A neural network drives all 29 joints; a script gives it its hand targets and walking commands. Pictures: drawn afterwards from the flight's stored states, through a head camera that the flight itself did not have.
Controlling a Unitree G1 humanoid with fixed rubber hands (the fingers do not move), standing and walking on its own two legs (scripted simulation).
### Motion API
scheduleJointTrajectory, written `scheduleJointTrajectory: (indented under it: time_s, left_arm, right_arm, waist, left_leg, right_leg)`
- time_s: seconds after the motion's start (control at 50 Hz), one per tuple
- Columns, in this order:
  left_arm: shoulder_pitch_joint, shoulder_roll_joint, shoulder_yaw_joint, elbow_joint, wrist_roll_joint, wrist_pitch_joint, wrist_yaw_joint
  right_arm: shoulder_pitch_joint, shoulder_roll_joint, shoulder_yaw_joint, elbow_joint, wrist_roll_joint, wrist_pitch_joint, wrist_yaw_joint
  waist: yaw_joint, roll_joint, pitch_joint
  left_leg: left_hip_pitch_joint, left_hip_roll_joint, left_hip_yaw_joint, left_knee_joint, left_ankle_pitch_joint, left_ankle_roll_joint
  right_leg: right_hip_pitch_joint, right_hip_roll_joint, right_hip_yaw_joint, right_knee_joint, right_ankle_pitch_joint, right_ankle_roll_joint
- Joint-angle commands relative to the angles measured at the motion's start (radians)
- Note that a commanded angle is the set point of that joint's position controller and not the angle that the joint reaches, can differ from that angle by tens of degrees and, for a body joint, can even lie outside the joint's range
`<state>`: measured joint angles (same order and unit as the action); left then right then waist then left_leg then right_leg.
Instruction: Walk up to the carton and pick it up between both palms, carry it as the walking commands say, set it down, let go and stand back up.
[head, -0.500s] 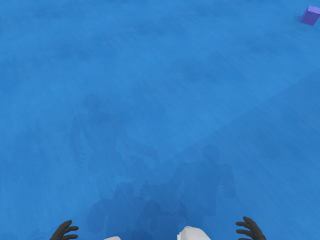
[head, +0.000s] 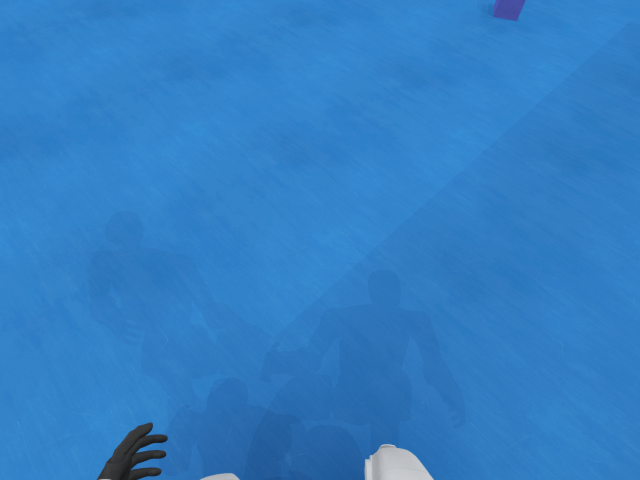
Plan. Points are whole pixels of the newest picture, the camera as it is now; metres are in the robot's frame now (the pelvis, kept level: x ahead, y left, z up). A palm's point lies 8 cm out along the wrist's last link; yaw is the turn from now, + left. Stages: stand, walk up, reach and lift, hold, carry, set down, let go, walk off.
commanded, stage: walk up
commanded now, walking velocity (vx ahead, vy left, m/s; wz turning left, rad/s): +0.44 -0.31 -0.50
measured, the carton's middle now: (509, 1) +2.94 -1.19 -0.66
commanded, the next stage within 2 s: none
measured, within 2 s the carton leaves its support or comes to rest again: neither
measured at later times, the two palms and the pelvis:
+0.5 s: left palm (259, 305) +0.36 +0.11 -0.11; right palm (618, 443) +0.18 -0.40 -0.11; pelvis +0.21 -0.13 +0.01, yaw -12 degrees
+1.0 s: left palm (339, 198) +0.59 -0.02 -0.10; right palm (628, 300) +0.40 -0.50 -0.10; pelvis +0.44 -0.24 +0.02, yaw -17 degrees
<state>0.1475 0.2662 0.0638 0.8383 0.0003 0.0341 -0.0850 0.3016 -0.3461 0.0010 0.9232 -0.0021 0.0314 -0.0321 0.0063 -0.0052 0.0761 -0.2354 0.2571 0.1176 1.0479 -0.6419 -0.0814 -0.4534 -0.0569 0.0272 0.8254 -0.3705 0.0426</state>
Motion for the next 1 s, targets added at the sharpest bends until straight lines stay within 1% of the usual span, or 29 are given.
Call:
scheduleJointTrajectory:
  time_s: [0.0,0.06,0.1,0.12,0.14,0.16,0.18,0.2,0.24,0.32,0.36,0.4,0.42,0.44,0.46,0.48,0.52,0.54,0.56,0.58,0.66,0.7,0.72,0.74,0.76,0.78,0.84,0.9,0.98]
  left_arm:
    - [0.273,0.238,0.038,0.042,0.016,-0.029,0.039]
    - [0.09,0.164,0.013,-0.014,0.03,-0.046,0.058]
    - [-0.017,0.161,0.009,-0.031,0.021,-0.026,0.053]
    - [-0.07,0.138,0.008,-0.06,0.014,-0.027,0.046]
    - [-0.089,0.039,-0.011,-0.078,0.018,-0.039,0.039]
    - [-0.087,0.038,-0.012,-0.105,0.054,-0.04,0.039]
    - [-0.097,0.121,0.004,-0.095,0.073,-0.023,0.03]
    - [-0.116,0.114,0.004,-0.073,0.06,-0.009,0.02]
    - [-0.046,0.082,-0.005,-0.046,0.03,-0.004,-0.005]
    - [-0.098,0.027,-0.023,-0.078,0.005,-0.017,-0.021]
    - [-0.098,0.031,-0.025,-0.062,0.004,-0.02,-0.021]
    - [0.127,0.076,-0.012,0.011,0.008,-0.043,0.004]
    - [0.28,0.155,0.009,0.086,0.024,-0.051,0.018]
    - [0.391,0.27,0.042,0.113,0.025,-0.062,0.038]
    - [0.444,0.27,0.037,0.128,0.019,-0.06,0.048]
    - [0.412,0.257,0.037,0.134,0.018,-0.065,0.057]
    - [0.33,0.155,0.009,0.122,0.022,-0.09,0.072]
    - [0.265,0.132,0.003,0.107,0.02,-0.091,0.075]
    - [0.223,0.124,0.0,0.076,0.028,-0.089,0.076]
    - [0.23,0.12,0.005,0.075,0.032,-0.085,0.074]
    - [0.14,0.141,-0.007,0.067,0.023,-0.076,0.061]
    - [0.126,0.135,-0.009,0.054,0.003,-0.073,0.053]
    - [0.083,0.116,-0.017,0.064,0.007,-0.076,0.057]
    - [0.073,0.05,-0.019,0.031,0.013,-0.091,0.055]
    - [0.088,0.065,0.0,0.001,0.031,-0.087,0.058]
    - [0.078,0.072,-0.002,0.018,0.032,-0.076,0.052]
    - [0.027,0.051,-0.011,0.007,0.024,-0.056,0.029]
    - [0.023,0.026,-0.014,0.002,0.009,-0.046,0.014]
    - [0.105,0.022,-0.025,0.041,0.014,-0.057,0.006]
  right_arm:
    - [-0.239,-0.019,-0.064,-0.196,-0.036,-0.052,0.017]
    - [-0.133,-0.019,-0.063,-0.144,-0.009,-0.052,0.016]
    - [0.071,-0.015,-0.061,-0.087,0.016,-0.05,0.004]
    - [0.226,-0.047,-0.077,-0.031,0.014,-0.051,-0.005]
    - [0.339,-0.138,-0.097,0.025,-0.013,-0.053,-0.018]
    - [0.337,-0.26,-0.118,0.005,-0.034,-0.052,-0.02]
    - [0.25,-0.242,-0.122,-0.022,-0.038,-0.035,-0.026]
    - [0.107,-0.197,-0.108,-0.04,-0.035,-0.035,-0.027]
    - [0.004,-0.107,-0.09,-0.066,-0.021,-0.056,-0.012]
    - [0.047,-0.154,-0.102,-0.052,-0.031,-0.063,-0.003]
    - [0.04,-0.186,-0.106,-0.045,-0.026,-0.056,0.002]
    - [0.03,-0.212,-0.114,-0.053,-0.005,-0.048,0.018]
    - [0.007,-0.165,-0.113,-0.054,-0.004,-0.048,0.023]
    - [-0.08,-0.06,-0.095,-0.133,-0.019,-0.056,0.03]
    - [-0.153,-0.02,-0.078,-0.188,-0.01,-0.061,0.025]
    - [-0.18,-0.001,-0.07,-0.214,-0.024,-0.079,0.022]
    - [-0.214,0.027,-0.055,-0.185,-0.031,-0.08,0.03]
    - [-0.177,0.019,-0.057,-0.162,-0.028,-0.071,0.034]
    - [-0.168,0.034,-0.049,-0.159,-0.027,-0.067,0.044]
    - [-0.188,0.044,-0.05,-0.163,-0.025,-0.066,0.042]
    - [-0.152,0.045,-0.047,-0.143,-0.009,-0.059,0.041]
    - [-0.056,0.03,-0.061,-0.086,-0.007,-0.061,0.033]
    - [0.101,-0.028,-0.082,-0.026,-0.006,-0.069,0.017]
    - [0.273,-0.177,-0.12,0.014,-0.031,-0.078,0.007]
    - [0.332,-0.221,-0.116,0.028,-0.029,-0.068,-0.001]
    - [0.222,-0.183,-0.121,0.011,-0.029,-0.069,-0.002]
    - [-0.015,-0.058,-0.077,-0.032,-0.028,-0.076,0.017]
    - [-0.009,-0.09,-0.087,-0.049,-0.037,-0.086,0.023]
    - [-0.059,-0.16,-0.106,-0.047,-0.029,-0.057,0.031]
  waist:
    - [0.133,-0.279,-0.108]
    - [0.022,-0.153,-0.099]
    - [-0.076,-0.224,-0.14]
    - [-0.159,-0.076,-0.202]
    - [-0.206,0.256,-0.215]
    - [-0.176,0.272,-0.167]
    - [-0.14,0.228,-0.076]
    - [-0.091,0.224,0.074]
    - [-0.019,0.129,0.081]
    - [-0.026,0.23,0.008]
    - [-0.016,0.261,-0.006]
    - [0.085,0.155,-0.203]
    - [0.158,0.005,-0.296]
    - [0.212,-0.334,-0.262]
    - [0.196,-0.439,-0.244]
    - [0.186,-0.36,-0.219]
    - [0.122,-0.152,-0.16]
    - [0.075,-0.101,-0.137]
    - [0.067,-0.181,-0.125]
    - [0.066,-0.131,-0.123]
    - [0.023,-0.202,-0.081]
    - [-0.046,-0.067,-0.145]
    - [-0.104,0.006,-0.2]
    - [-0.176,0.291,-0.262]
    - [-0.181,0.292,-0.292]
    - [-0.131,0.242,-0.207]
    - [-0.033,0.153,0.011]
    - [-0.023,0.224,0.01]
    - [0.047,0.229,-0.114]
  left_leg:
    - [-0.607,-0.103,-0.084,0.315,-0.056,0.072]
    - [-0.26,-0.118,-0.099,-0.117,-0.051,0.058]
    - [0.149,-0.201,-0.011,-0.399,0.158,0.034]
    - [0.434,-0.194,-0.004,-0.547,0.337,0.034]
    - [0.579,0.034,-0.259,-0.705,0.276,0.061]
    - [0.494,0.374,-0.6,-0.854,0.049,0.15]
    - [0.318,0.361,-0.586,-0.865,-0.037,0.199]
    - [0.239,0.333,-0.492,-0.905,0.125,0.219]
    - [0.256,0.236,-0.271,-0.878,0.332,0.175]
    - [0.315,0.168,0.007,-0.764,0.829,0.14]
    - [0.213,0.126,0.064,-0.719,0.95,0.123]
    - [0.239,0.053,0.101,-0.364,1.089,0.123]
    - [0.054,-0.016,0.107,-0.073,0.945,0.089]
    - [-0.309,-0.164,0.09,0.272,0.373,0.057]
    - [-0.548,-0.242,-0.023,0.393,0.016,0.065]
    - [-0.636,-0.166,-0.109,0.39,0.004,0.091]
    - [-0.56,-0.114,-0.112,0.247,0.094,0.072]
    - [-0.464,-0.096,-0.125,0.131,0.087,0.063]
    - [-0.416,-0.118,-0.104,-0.005,0.014,0.049]
    - [-0.387,-0.131,-0.069,-0.102,0.021,0.055]
    - [-0.124,-0.167,0.014,-0.321,0.248,0.045]
    - [0.151,-0.213,0.062,-0.509,0.432,0.044]
    - [0.365,-0.174,-0.009,-0.535,0.391,0.072]
    - [0.514,0.127,-0.382,-0.645,0.49,0.136]
    - [0.527,0.313,-0.643,-0.768,0.359,0.224]
    - [0.411,0.306,-0.642,-0.794,0.292,0.274]
    - [0.155,0.163,-0.255,-0.855,0.263,0.184]
    - [0.076,0.146,-0.104,-0.835,0.553,0.168]
    - [0.067,0.055,0.023,-0.625,0.457,0.123]
  right_leg:
    - [0.457,-0.26,0.663,-0.536,0.001,-0.327]
    - [0.16,-0.197,0.514,-0.452,0.333,-0.299]
    - [-0.061,-0.084,0.324,-0.379,0.367,-0.219]
    - [-0.227,-0.014,0.23,-0.252,0.29,-0.166]
    - [-0.408,0.114,0.086,0.067,0.075,-0.112]
    - [-0.491,0.062,0.024,0.284,-0.123,-0.031]
    - [-0.402,-0.02,0.049,0.365,-0.106,-0.015]
    - [-0.459,-0.003,0.008,0.465,-0.092,0.003]
    - [-0.418,-0.047,0.03,0.474,0.033,0.013]
    - [-0.274,-0.048,-0.064,0.077,-0.03,-0.01]
    - [-0.071,-0.006,-0.135,-0.166,-0.042,-0.018]
    - [0.21,0.113,-0.241,-0.339,0.039,-0.034]
    - [0.481,0.106,-0.177,-0.332,0.098,-0.084]
    - [0.579,-0.096,0.246,-0.398,0.155,-0.192]
    - [0.622,-0.224,0.597,-0.481,0.276,-0.291]
    - [0.676,-0.278,0.59,-0.46,0.4,-0.328]
    - [0.524,-0.216,0.481,-0.415,0.559,-0.295]
    - [0.407,-0.204,0.43,-0.457,0.46,-0.285]
    - [0.344,-0.202,0.407,-0.471,0.466,-0.293]
    - [0.338,-0.187,0.371,-0.495,0.481,-0.295]
    - [0.147,-0.12,0.208,-0.52,0.391,-0.245]
    - [0.074,-0.046,0.125,-0.363,0.461,-0.185]
    - [-0.007,-0.009,0.07,-0.183,0.522,-0.165]
    - [-0.212,0.096,0.0,0.137,0.157,-0.09]
    - [-0.281,0.096,-0.041,0.305,-0.14,-0.045]
    - [-0.31,0.051,0.002,0.434,-0.111,-0.035]
    - [-0.255,-0.038,0.002,0.359,0.006,-0.022]
    - [-0.124,-0.054,-0.05,0.095,-0.025,0.0]
    - [0.186,0.04,-0.223,-0.333,0.116,-0.003]
